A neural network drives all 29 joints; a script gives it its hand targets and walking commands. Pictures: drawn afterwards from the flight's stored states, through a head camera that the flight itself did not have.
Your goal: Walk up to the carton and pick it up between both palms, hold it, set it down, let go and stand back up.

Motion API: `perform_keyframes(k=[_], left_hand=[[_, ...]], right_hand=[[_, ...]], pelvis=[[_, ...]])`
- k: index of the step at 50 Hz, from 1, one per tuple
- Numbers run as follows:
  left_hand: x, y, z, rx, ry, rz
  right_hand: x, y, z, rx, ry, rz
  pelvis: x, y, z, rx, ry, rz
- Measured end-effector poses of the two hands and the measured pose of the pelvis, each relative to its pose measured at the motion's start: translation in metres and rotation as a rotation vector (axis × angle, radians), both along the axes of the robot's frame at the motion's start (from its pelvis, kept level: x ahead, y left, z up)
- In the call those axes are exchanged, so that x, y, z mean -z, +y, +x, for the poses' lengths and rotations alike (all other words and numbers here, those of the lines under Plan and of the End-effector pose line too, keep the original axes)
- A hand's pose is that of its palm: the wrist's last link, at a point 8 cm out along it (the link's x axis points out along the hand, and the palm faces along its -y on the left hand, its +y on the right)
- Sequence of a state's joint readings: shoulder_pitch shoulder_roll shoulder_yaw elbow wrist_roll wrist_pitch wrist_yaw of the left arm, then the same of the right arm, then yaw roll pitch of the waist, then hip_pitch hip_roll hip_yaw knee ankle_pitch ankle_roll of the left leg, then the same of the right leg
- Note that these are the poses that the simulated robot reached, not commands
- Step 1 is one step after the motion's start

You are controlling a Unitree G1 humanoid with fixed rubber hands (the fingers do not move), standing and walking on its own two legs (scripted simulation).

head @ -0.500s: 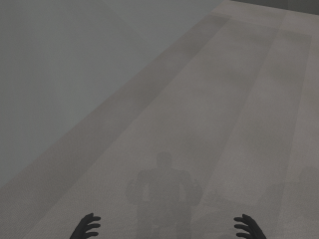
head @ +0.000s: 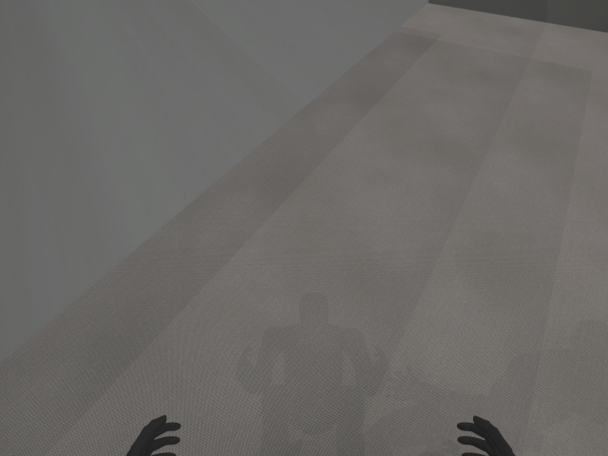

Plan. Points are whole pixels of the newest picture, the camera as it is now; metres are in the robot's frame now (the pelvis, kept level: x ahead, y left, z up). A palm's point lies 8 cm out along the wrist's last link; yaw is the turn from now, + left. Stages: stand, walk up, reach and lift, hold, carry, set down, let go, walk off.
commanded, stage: stand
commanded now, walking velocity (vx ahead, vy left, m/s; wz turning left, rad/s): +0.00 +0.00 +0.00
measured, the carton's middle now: out of the picture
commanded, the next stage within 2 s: walk up in 1.94 s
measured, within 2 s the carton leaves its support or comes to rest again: neither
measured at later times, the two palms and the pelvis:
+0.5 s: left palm out of the picture +0.11 +0.24 -0.09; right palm out of the picture +0.10 -0.25 -0.09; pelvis -0.01 +0.00 +0.00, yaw +0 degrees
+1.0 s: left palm out of the picture +0.10 +0.24 -0.09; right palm out of the picture +0.09 -0.25 -0.09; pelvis -0.01 +0.00 +0.00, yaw +0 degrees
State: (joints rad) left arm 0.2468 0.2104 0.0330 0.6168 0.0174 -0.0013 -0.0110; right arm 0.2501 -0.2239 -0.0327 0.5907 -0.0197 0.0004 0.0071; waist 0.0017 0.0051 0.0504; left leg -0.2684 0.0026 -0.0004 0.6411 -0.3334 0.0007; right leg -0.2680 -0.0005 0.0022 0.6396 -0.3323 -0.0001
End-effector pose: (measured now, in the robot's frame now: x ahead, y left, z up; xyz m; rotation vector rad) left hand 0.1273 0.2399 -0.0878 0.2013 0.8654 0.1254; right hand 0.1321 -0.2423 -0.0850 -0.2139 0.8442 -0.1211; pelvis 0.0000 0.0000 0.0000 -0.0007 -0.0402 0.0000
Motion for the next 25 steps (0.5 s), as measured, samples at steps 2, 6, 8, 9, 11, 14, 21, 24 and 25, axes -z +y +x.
perform_keyframes(k=[2, 6, 8, 9, 11, 14, 21, 24, 25], left_hand=[[0.0, -0.001, -0.002, 0.001, 0.002, -0.001], [0.0, -0.002, -0.006, 0.001, 0.01, -0.001], [0.0, -0.002, -0.008, 0.002, 0.014, -0.001], [0.001, -0.002, -0.009, 0.002, 0.017, -0.001], [0.001, -0.003, -0.011, 0.002, 0.021, -0.001], [0.001, -0.003, -0.014, 0.002, 0.027, 0.0], [0.002, -0.004, -0.019, 0.003, 0.037, 0.002], [0.002, -0.004, -0.02, 0.003, 0.04, 0.002], [0.002, -0.004, -0.021, 0.004, 0.04, 0.002]], right_hand=[[0.0, 0.0, -0.002, 0.0, 0.003, 0.001], [0.001, -0.002, -0.007, 0.003, 0.014, 0.002], [0.002, -0.002, -0.01, 0.005, 0.02, 0.002], [0.002, -0.003, -0.012, 0.006, 0.023, 0.002], [0.003, -0.004, -0.015, 0.008, 0.03, 0.001], [0.004, -0.005, -0.019, 0.011, 0.039, 0.001], [0.006, -0.008, -0.027, 0.017, 0.057, -0.001], [0.006, -0.008, -0.03, 0.018, 0.063, -0.002], [0.006, -0.009, -0.031, 0.019, 0.064, -0.002]], pelvis=[[0.0, 0.0, -0.001, 0.0, -0.001, 0.0], [-0.001, -0.001, -0.003, 0.001, -0.002, 0.001], [-0.001, -0.002, -0.004, 0.001, -0.002, 0.001], [-0.002, -0.002, -0.004, 0.001, -0.003, 0.001], [-0.002, -0.003, -0.005, 0.002, -0.003, 0.001], [-0.002, -0.003, -0.006, 0.002, -0.003, 0.001], [-0.003, -0.004, -0.009, 0.003, -0.002, 0.002], [-0.003, -0.005, -0.009, 0.004, -0.002, 0.001], [-0.003, -0.005, -0.009, 0.004, -0.002, 0.001]])
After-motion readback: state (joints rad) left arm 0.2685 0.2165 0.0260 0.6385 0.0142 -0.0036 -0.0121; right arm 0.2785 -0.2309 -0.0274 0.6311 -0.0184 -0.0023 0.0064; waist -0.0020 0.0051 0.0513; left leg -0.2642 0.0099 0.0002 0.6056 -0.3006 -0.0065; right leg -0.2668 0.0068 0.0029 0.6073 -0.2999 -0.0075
